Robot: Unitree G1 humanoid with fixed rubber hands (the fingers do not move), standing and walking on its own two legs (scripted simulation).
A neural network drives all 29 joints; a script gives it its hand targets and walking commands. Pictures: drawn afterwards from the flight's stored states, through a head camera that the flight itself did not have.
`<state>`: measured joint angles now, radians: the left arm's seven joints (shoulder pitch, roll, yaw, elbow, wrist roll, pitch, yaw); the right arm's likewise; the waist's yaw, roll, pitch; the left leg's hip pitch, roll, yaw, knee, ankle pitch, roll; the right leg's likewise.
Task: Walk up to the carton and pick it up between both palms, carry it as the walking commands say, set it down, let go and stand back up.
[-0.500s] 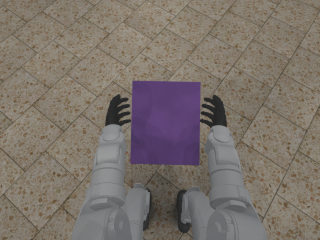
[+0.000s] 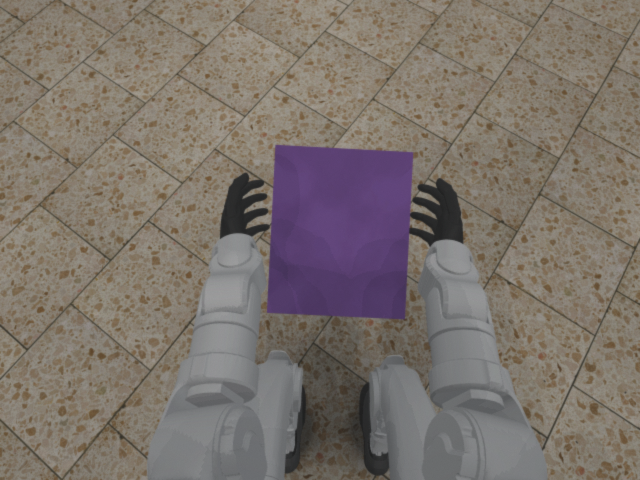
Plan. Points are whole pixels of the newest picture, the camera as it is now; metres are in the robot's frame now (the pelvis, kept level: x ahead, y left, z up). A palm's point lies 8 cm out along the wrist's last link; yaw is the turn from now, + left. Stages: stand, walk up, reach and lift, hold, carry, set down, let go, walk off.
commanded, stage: set down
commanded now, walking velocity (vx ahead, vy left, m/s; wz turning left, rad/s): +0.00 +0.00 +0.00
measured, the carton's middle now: (337, 233) +0.44 +0.01 -0.14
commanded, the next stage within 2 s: none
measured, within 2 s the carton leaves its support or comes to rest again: neither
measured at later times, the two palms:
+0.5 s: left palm (245, 240) +0.42 +0.15 -0.13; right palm (420, 242) +0.43 -0.11 -0.13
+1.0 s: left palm (259, 240) +0.45 +0.14 -0.22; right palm (408, 243) +0.46 -0.12 -0.22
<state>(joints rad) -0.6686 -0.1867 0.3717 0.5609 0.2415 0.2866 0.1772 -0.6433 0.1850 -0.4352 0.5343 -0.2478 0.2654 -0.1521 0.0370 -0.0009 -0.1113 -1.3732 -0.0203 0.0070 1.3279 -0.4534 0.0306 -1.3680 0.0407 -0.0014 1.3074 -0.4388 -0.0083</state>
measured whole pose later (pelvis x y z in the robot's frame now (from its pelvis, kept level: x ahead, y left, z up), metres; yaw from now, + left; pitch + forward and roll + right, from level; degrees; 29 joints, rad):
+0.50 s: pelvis -0.02 +0.01 -0.08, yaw +2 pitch +33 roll -3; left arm -0.85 -0.13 0.32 0.64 0.19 0.29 0.26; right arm -0.82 0.09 -0.44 0.63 -0.17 0.26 -0.16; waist 0.01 0.02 -0.07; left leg -1.68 -0.08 -0.02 1.62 -0.51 0.04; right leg -1.64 0.08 0.02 1.59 -0.52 0.04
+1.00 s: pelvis -0.03 +0.00 -0.14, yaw +3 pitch +35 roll -2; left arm -1.08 -0.04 0.33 0.67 0.16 0.32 0.26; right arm -1.03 0.06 -0.46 0.60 -0.16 0.31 -0.22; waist 0.01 0.02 0.08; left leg -1.91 -0.08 -0.02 1.82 -0.52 0.02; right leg -1.88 0.08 0.01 1.81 -0.54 0.03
